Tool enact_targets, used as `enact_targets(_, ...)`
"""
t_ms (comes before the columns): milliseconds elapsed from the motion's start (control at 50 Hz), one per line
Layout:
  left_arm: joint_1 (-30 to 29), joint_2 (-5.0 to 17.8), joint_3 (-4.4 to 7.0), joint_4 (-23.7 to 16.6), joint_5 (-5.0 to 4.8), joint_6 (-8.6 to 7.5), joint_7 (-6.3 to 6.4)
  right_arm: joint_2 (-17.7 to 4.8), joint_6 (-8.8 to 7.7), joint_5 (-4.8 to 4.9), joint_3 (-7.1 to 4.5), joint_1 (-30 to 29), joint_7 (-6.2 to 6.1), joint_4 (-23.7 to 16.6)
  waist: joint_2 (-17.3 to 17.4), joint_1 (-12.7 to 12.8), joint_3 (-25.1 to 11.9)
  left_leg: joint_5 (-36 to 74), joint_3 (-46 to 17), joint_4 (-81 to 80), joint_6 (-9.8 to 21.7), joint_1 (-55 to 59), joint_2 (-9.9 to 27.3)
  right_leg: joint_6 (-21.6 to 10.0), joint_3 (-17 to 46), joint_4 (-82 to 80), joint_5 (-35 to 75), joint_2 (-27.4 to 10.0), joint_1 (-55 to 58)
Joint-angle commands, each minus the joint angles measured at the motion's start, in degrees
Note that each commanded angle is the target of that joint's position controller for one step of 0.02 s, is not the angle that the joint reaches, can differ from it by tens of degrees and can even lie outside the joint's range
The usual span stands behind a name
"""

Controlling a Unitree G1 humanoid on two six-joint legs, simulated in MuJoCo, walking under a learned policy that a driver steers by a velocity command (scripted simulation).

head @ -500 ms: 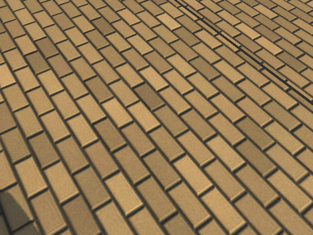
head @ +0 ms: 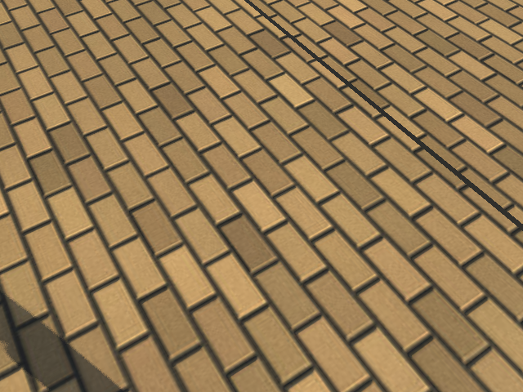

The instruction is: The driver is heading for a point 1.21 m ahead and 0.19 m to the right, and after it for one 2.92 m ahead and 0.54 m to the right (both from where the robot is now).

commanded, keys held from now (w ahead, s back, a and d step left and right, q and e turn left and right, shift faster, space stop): w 1.00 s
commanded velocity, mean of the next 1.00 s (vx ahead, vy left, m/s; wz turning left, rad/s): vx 0.50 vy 0.00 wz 0.01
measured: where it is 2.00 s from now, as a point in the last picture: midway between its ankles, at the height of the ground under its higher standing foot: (269, 241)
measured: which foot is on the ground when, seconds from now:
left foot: up 0.00-0.42, down 0.44-0.96, up 0.98-1.00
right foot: down 0.00-0.46, up 0.48-0.94, down 0.96-1.00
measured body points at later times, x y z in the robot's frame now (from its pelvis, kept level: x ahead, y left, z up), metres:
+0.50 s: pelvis +0.29 +0.05 +0.00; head +0.32 +0.06 +0.45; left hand +0.28 +0.33 -0.15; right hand +0.48 -0.20 -0.09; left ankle +0.38 +0.14 -0.73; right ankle +0.11 -0.09 -0.67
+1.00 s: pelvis +0.57 +0.01 -0.01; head +0.60 +0.00 +0.44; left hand +0.77 +0.25 -0.10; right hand +0.55 -0.27 -0.15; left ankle +0.39 +0.14 -0.70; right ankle +0.68 -0.10 -0.73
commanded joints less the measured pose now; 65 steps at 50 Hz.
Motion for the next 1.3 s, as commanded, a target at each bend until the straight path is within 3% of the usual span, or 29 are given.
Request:
enact_targets(20,5.32,6.0,1.19,-0.94,0.91,-0.13,0.39,-7.14,-1.93,-0.44,-1.7,-4.91,-0.17,-6.24,-5.16,2.98,-3.24,6.73,-1.49,4.15,0.46,-23.02,7.64,-9.58,24.03,-18.26,-6.27,-16.41,20.02)
enact_targets(40,4.54,5.5,0.94,-0.87,1.25,-0.23,0.32,-6.11,-1.45,-0.65,-1.68,-3.42,-0.17,-5.78,-6.11,1.61,-2.86,8.26,-1.44,2.51,0.19,-19.87,8.46,-9.39,21.48,-19.59,-2.81,-15.14,16.78)
enact_targets(100,5.35,7.05,1.24,0.2,0.57,-0.66,0.56,-3.78,-0.34,-0.97,-1.25,-3.16,-0.41,-5.64,-5.96,0.48,-1.77,11.23,-0.07,-3.56,-1.54,-19.47,9.61,-10.6,15.72,-22.82,4.75,-14.25,13.46)
enact_targets(220,9.47,9.2,1.71,2.36,-0.21,0.15,1.86,-1.75,-0.97,-1.13,-0.35,-14.3,0.13,-8.24,-4.55,3.62,0.36,29.34,2.66,-24.74,-3.38,-19.84,8.11,-8.19,6.92,-24.29,10.61,-11.01,15.2)
enact_targets(320,14.64,9.74,1.93,5.18,-0.75,1.46,2.02,-1.95,-1.61,-0.41,0.02,-21.91,1.55,-10.69,-4.63,6.0,2.35,29.52,3.19,-33.08,-2.26,-20.66,6.2,-7.81,7.27,-21.45,10.93,-14.21,23.25)
enact_targets(380,14.17,10.86,2.45,5.72,-0.89,2.46,2.43,-3.77,-2.06,-0.43,-0.46,-20.71,2.33,-10.99,-5.73,3.71,1.23,23.16,3.41,-35.39,0.02,-17.66,5.04,-6.42,8.0,-16.73,18.74,-16.52,28.12)
enact_targets(420,12.0,10.73,2.33,5.27,-0.87,3.05,2.62,-7.09,-2.17,-0.75,-2.28,-9.39,2.03,-7.58,-5.66,-2.67,-5.66,22.47,6.34,-37.39,2.66,-1.31,1.89,-4.29,5.09,-3.82,34.08,-13.39,26.54)
enact_targets(440,12.06,8.62,1.38,4.24,-0.08,3.06,2.71,-10.44,-2.06,-1.31,-3.55,0.84,1.49,-5.01,-2.73,-6.55,-13.55,23.92,0.95,-34.72,5.55,15.56,7.16,-2.46,2.93,10.41,26.83,-10.44,17.56)
enact_targets(460,18.65,2.05,-0.69,3.08,0.49,1.88,2.17,-16.52,-1.65,-1.91,-4.96,6.48,1.2,-3.71,11.12,-4.6,-21.71,16.25,-24.77,-37.38,14.9,38.0,21.54,1.84,0.4,33.1,0.44,-0.55,-6.28)
enact_targets(480,17.42,4.4,-0.32,4.12,-0.24,0.48,1.74,-11.8,-1.43,-1.13,-3.64,7.4,1.4,-3.42,12.6,-5.81,-24.65,9.21,-37.86,-45.26,16.9,39.92,24.23,1.76,8.19,41.43,-24.71,1.14,-14.8)
enact_targets(500,12.12,9.11,0.97,2.54,-1.91,-0.42,1.31,-9.06,-1.51,-0.91,-2.56,2.79,1.32,-3.94,8.72,-5.42,-15.3,6.38,-30.05,-46.42,13.77,32.82,22.13,0.72,9.05,44.72,-22.1,-2.51,-19.95)
enact_targets(520,8.42,9.07,0.94,1.65,-2.21,-0.77,1.37,-7.55,-1.5,-1.11,-2.07,-1.66,1.21,-4.86,5.13,-3.99,-9.64,9.08,-22.53,-47.75,11.88,24.36,19.74,0.31,7.31,42.66,-16.64,-5.61,-19.69)
enact_targets(540,6.77,8.49,1.1,1.48,-1.45,-0.63,1.65,-5.9,-1.57,-1.47,-1.54,-5.03,1.38,-5.15,2.69,-2.36,-5.34,13.43,-17.24,-49.9,10.98,16.54,17.47,0.64,6.35,38.75,-12.56,-7.56,-17.76)
enact_targets(560,7.45,7.99,1.41,1.79,-0.89,0.02,1.85,-4.4,-1.86,-1.97,-1.05,-7.01,1.51,-5.33,3.59,-0.35,-3.74,17.12,-13.49,-51.78,10.06,11.34,15.55,0.9,6.75,35.61,-9.58,-9.24,-14.12)
enact_targets(600,9.49,5.43,1.09,2.49,-0.54,1.41,1.98,-4.47,-2.36,-1.88,-1.08,-7.6,1.69,-4.75,4.14,1.49,-3.24,21.13,-9.7,-54.64,10.53,6.47,14.31,1.85,6.29,32.71,-7.08,-9.86,-10.2)
enact_targets(640,7.47,4.81,1.01,1.59,-0.1,2.09,2.22,-5.99,-2.77,-1.68,-1.46,-6.45,1.39,-3.68,3.11,1.78,-1.85,24.68,-6.78,-56.38,11.33,5.31,14.17,3.02,5.95,28.34,-3.25,-10.18,-12.19)
enact_targets(760,-4.22,3.09,0.32,-1.78,0.02,1.45,1.44,-7.72,-2.19,-1.07,-1.7,-1.52,0.04,-0.56,1.99,-1.57,0.95,25.94,0.39,-57.8,8.98,6.77,11.66,4.05,3.6,7.23,14.13,-7.82,-11.72)
enact_targets(860,-10.65,3.88,0.07,-4.47,-0.56,0.91,0.09,-8.45,-0.98,-0.4,-2.1,2.77,-0.31,2.71,1.92,-3.07,2.77,26.8,-0.19,-54.5,8.2,15.9,15.46,2.22,4.05,-0.11,11.75,-6.51,-13.06)
enact_targets(920,-7.24,6.07,0.84,-4.16,-0.54,0.47,-0.47,-9.49,-0.01,-0.31,-2.56,1.57,-0.63,3.16,3.26,-0.19,0.48,38.2,-0.33,-48.61,6.58,19.99,16.73,-0.11,2.58,-1.98,5.21,-4.59,-7.07)
enact_targets(960,7.91,10.36,3.23,0.46,-0.18,0.44,0.12,-7.86,0.64,-0.66,-1.84,0.6,-0.8,2.68,1.93,6.83,-9.03,48.31,3.67,-30.44,3.82,14.61,11.73,-3.17,1.13,-2.29,6.01,-3.0,14.97)
enact_targets(980,16.1,15.69,4.55,1.96,0.81,0.6,0.54,-3.39,0.09,-1.61,-0.28,5.27,-0.54,1.29,-7.35,6.82,-18.28,31.08,6.66,-9.38,0.47,-4.08,5.72,-9.88,19.75,-1.14,4.07,-16.42,37.18)
enact_targets(1000,18.76,15.41,4.38,2.97,-0.08,0.93,0.22,0.46,-1.2,-1.63,1.0,8.3,-0.14,2.12,-17.79,6.15,-23.53,-7.3,1.89,4.43,-1.51,-19.43,-2.42,-15.42,41.75,-10.22,-6.74,-23.64,47.2)
enact_targets(1020,16.76,10.89,2.95,2.64,-0.62,0.82,0.26,-5.79,-2.29,-0.01,-0.56,3.05,0.28,1.48,-12.67,7.39,-18.26,-7.6,-3.13,10.44,-0.32,-25.9,0.95,-12.96,39.93,-12.8,-13.57,-21.95,43.72)
enact_targets(1040,11.75,9.36,2.43,1.56,-0.45,0.71,0.47,-7.4,-2.97,1.04,-0.96,-1.83,0.38,-0.12,-10.02,6.34,-10.85,-2.07,-1.35,10.06,0.58,-28.44,4.0,-10.89,32.45,-14.17,-11.47,-20.44,35.7)
enact_targets(1060,7.79,8.06,2.03,0.74,0.17,0.65,0.52,-7.21,-3.15,0.59,-1.03,-4.38,0.03,-0.43,-6.14,4.92,-6.84,3.23,-0.08,7.37,0.65,-26.61,6.61,-10.06,26.93,-15.91,-6.82,-18.56,27.75)
enact_targets(1080,5.28,6.38,1.55,0.36,0.78,0.47,0.43,-6.66,-2.79,-0.05,-1.36,-4.8,-0.21,-0.37,-5.59,3.05,-4.15,6.63,-0.11,4.13,0.47,-23.58,8.45,-9.48,22.62,-17.73,-2.05,-16.69,21.37)
enact_targets(1120,4.21,5.15,1.2,0.67,1.07,0.12,0.28,-4.24,-1.5,-0.39,-1.25,-2.64,-0.26,0.35,-6.84,0.63,-3.72,9.39,-0.3,0.77,-0.05,-18.43,9.87,-9.51,18.18,-20.83,1.88,-14.89,15.89)
enact_targets(1160,5.26,6.53,1.52,1.53,0.67,-0.27,0.62,-3.17,-0.64,-0.69,-1.13,-3.97,-0.43,-0.08,-5.96,0.12,-2.15,12.06,0.34,-3.28,-1.16,-19.63,10.39,-10.26,14.87,-22.94,5.61,-14.64,14.01)
enact_targets(1300,10.34,8.05,1.69,4.35,0.25,0.6,2.32,-1.13,-1.28,-1.32,-0.26,-16.96,0.42,-3.54,-4.35,3.29,1.57,31.72,4.04,-27.7,-2.97,-18.08,7.18,-7.44,4.36,-23.31,17.73,-10.54,14.23)
Velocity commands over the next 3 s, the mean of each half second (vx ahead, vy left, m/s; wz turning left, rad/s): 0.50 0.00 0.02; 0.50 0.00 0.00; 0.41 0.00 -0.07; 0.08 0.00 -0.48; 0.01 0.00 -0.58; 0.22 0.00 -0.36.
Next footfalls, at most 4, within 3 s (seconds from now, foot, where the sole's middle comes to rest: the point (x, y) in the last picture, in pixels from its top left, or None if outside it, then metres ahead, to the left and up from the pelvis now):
0.44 left None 0.42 0.15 -0.76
0.96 right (312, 297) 0.72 -0.10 -0.76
1.46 left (232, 215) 1.01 0.13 -0.76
1.90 right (312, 240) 0.91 -0.11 -0.76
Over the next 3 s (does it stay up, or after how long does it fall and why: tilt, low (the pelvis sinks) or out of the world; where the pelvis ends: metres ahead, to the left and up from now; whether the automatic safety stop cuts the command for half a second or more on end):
stays up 1.03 -0.12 -0.01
